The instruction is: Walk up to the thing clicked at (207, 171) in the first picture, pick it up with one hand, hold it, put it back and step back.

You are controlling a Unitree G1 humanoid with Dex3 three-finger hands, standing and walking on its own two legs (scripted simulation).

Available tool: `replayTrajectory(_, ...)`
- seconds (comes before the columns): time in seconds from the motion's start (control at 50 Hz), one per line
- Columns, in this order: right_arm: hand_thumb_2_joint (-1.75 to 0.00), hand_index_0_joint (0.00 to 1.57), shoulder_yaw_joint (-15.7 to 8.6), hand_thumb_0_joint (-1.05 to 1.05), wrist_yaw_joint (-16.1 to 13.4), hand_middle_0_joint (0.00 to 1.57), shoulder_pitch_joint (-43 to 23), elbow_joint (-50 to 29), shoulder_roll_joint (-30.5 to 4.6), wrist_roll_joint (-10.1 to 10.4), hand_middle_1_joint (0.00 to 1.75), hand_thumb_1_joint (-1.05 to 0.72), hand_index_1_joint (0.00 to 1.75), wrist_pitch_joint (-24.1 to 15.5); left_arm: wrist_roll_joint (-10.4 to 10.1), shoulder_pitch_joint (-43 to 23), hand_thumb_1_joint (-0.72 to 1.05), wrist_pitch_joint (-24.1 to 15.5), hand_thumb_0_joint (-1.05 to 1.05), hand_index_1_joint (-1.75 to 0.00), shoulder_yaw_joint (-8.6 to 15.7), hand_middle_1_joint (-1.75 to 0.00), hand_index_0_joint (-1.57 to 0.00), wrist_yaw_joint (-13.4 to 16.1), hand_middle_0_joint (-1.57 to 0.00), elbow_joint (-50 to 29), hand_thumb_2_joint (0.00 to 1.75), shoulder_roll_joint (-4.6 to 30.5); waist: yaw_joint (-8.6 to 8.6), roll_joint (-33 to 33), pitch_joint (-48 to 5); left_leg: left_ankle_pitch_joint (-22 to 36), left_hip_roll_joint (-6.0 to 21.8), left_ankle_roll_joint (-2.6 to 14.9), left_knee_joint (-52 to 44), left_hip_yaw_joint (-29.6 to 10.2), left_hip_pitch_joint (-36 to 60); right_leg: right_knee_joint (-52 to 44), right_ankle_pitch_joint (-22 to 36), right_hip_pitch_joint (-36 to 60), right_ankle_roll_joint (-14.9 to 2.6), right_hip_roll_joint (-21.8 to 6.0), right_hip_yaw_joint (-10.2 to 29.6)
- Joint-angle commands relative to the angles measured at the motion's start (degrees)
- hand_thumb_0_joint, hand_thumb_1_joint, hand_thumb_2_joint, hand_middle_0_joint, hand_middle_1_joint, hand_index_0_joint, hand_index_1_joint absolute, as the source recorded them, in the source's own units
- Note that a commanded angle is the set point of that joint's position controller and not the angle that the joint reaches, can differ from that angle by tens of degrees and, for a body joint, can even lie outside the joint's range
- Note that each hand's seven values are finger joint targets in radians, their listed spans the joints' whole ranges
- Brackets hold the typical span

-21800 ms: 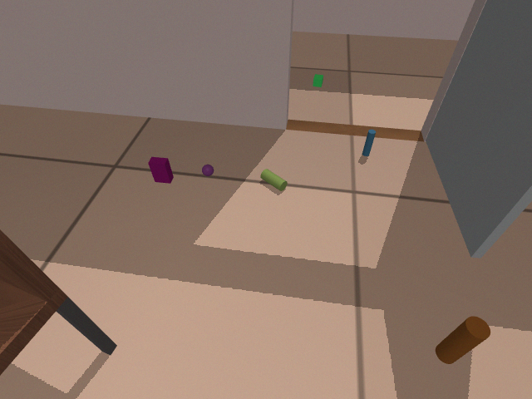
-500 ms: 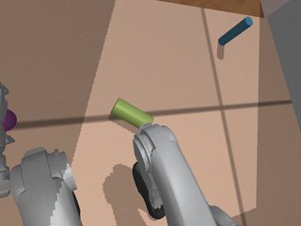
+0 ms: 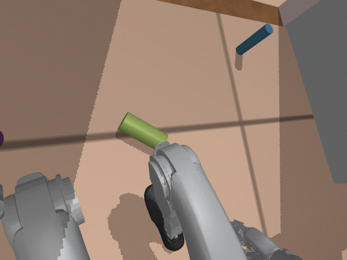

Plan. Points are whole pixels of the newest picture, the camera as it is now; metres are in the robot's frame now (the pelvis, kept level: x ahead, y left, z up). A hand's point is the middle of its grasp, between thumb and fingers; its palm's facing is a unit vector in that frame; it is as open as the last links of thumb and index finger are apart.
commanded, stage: rest palm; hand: left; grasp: from above
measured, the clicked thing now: out of the picture +0.41 +0.31 -0.27
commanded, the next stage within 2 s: close in 0.34 s
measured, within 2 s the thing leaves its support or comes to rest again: neither
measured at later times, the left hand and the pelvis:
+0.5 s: hand out of the picture +0.40 +0.31 -0.24, palm faces -0.40 -0.15 -0.90, open 13.6 cm; pelvis +0.00 +0.00 +0.00, yaw -1 degrees
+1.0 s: hand out of the picture +0.40 +0.31 -0.25, palm faces -0.42 -0.15 -0.89, open 12.2 cm; pelvis +0.00 +0.00 +0.00, yaw -1 degrees
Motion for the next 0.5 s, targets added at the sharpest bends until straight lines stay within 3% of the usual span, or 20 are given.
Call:
replayTrajectory(0.0,-0.90,0.20,-3.71,0.00,-0.08,0.20,9.13,0.09,-17.07,0.28,0.30,-0.90,0.30,-0.92,-1.00,-10.54,-0.45,-0.41,0.00,-1.01,0.71,-1.05,-0.09,0.21,-0.06,-5.33,0.87,8.80,-0.70,28.49,-34.97,11.47,1.61,2.63,-13.42,8.45,30.26,-12.19,17.73,18.80,-5.14,0.89,-8.09)
replayTrajectory(0.06,-0.90,0.20,-3.10,0.00,-0.06,0.20,8.99,-0.19,-16.92,0.12,0.30,-0.90,0.30,-0.72,-1.16,-8.71,-0.45,-1.30,0.00,-1.01,1.43,-1.05,-0.10,0.18,-0.06,-6.45,0.86,8.90,-0.15,29.11,-35.85,12.62,1.71,2.46,-13.62,8.27,30.59,-12.12,18.93,20.46,-5.11,1.17,-8.62)
replayTrajectory(0.1,-0.90,0.20,-2.46,0.00,0.44,0.20,9.72,-0.13,-17.06,-0.22,0.30,-0.90,0.30,-0.99,-0.83,-10.54,-0.44,-2.18,0.00,-1.01,0.46,-1.05,-0.10,0.14,-0.06,-7.07,0.86,8.63,-1.61,28.90,-34.61,12.54,1.79,2.54,-13.08,8.16,29.85,-11.95,19.21,20.30,-4.93,1.06,-8.95)
replayTrajectory(0.14,-0.90,0.20,-2.29,0.00,0.39,0.20,9.32,-0.17,-17.34,0.00,0.30,-0.90,0.30,-0.97,-0.88,-10.86,-0.45,-2.98,0.00,-1.01,0.78,-1.05,-0.10,0.50,-0.07,-7.92,0.88,9.56,-1.55,28.14,-34.96,12.48,1.99,2.81,-12.30,8.06,28.95,-12.44,19.69,21.09,-4.75,1.45,-8.60)
replayTrajectory(0.34,-0.90,0.20,-3.04,0.00,0.19,0.20,7.96,-0.45,-18.61,-0.04,0.30,-0.89,0.30,-1.71,0.61,-9.93,-0.42,-3.63,0.00,-1.00,-0.07,-1.03,-0.11,3.93,-0.08,-6.39,0.88,9.60,-1.55,25.24,-29.32,3.41,1.80,2.73,-13.99,7.21,25.70,-14.14,9.19,15.81,-5.10,1.17,-8.89)
replayTrajectory(0.42,-0.90,0.20,-3.32,0.00,0.27,0.20,8.32,-0.29,-18.61,0.27,0.30,-0.89,0.30,-1.87,0.22,-10.59,-0.39,-2.52,0.00,-1.00,0.35,-1.02,-0.14,4.52,-0.12,-6.44,0.92,9.67,-1.65,25.07,-31.36,5.70,1.97,2.68,-13.46,7.23,26.67,-13.84,11.97,17.17,-4.91,1.39,-8.43)
replayTrajectory(0.48,-0.90,0.20,-3.41,0.00,0.58,0.20,8.59,-0.05,-18.67,0.13,0.30,-0.89,0.30,-2.27,0.04,-11.11,-0.33,-1.76,0.00,-0.98,-0.38,-1.03,-0.18,4.17,-0.14,-5.76,0.82,8.84,-2.41,25.36,-30.79,6.37,1.98,2.67,-13.34,7.06,26.76,-13.79,12.75,16.27,-4.82,1.23,-8.87)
